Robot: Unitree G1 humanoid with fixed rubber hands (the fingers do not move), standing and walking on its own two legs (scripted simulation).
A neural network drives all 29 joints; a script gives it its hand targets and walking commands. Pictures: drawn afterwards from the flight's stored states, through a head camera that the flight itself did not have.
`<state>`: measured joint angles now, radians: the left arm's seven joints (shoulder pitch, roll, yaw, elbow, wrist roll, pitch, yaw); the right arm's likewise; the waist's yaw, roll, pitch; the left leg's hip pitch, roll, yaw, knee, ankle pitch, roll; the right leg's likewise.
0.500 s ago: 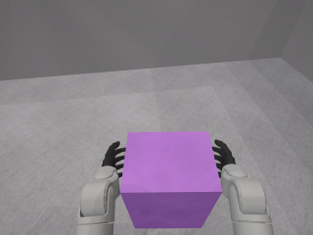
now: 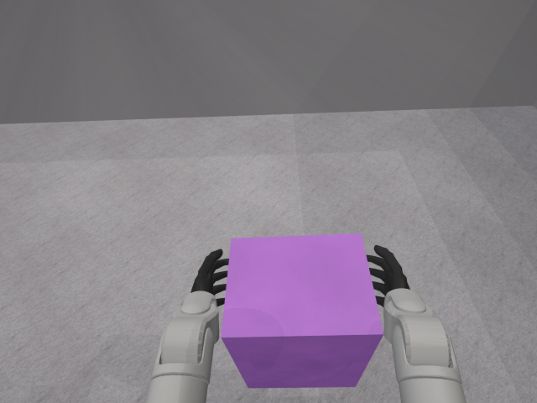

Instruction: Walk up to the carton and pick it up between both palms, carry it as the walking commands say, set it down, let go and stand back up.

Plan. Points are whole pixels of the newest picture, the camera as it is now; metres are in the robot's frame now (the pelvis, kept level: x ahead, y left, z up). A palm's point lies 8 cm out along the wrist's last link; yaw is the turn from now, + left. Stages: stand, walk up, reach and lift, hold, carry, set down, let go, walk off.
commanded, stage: set down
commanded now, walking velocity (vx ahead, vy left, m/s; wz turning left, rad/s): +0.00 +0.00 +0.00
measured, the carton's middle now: (298, 319) +0.28 -0.05 -0.03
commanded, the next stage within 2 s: none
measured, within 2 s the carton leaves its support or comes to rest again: neither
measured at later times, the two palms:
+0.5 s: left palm (223, 302) +0.31 +0.07 +0.00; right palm (400, 298) +0.27 -0.21 +0.00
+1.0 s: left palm (227, 316) +0.33 +0.08 -0.10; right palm (381, 319) +0.29 -0.20 -0.10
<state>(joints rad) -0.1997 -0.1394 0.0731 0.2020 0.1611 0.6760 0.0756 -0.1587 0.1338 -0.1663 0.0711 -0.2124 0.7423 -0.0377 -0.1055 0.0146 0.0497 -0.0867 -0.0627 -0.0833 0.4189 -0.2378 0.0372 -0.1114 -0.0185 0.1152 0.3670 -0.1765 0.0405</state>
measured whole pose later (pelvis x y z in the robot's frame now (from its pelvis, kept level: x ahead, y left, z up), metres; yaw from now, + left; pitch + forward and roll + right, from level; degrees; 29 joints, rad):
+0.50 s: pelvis -0.03 -0.04 -0.01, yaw +2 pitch +0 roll -1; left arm -0.48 -0.14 0.32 0.64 0.35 0.46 -0.03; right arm -0.39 0.19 -0.38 0.44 -0.33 0.55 -0.03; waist -0.10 0.02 0.04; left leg -0.30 -0.04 -0.16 0.55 -0.25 0.00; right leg -0.31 0.03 0.06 0.50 -0.18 0.01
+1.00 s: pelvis -0.04 -0.01 -0.05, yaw +1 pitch +20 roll +0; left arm -0.53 -0.16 0.32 0.64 0.27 0.24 0.04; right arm -0.43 0.18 -0.47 0.48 -0.29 0.26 0.02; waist -0.11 0.03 -0.06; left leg -0.86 -0.09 -0.12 0.82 -0.31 0.00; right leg -0.88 0.02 0.11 0.77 -0.25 0.06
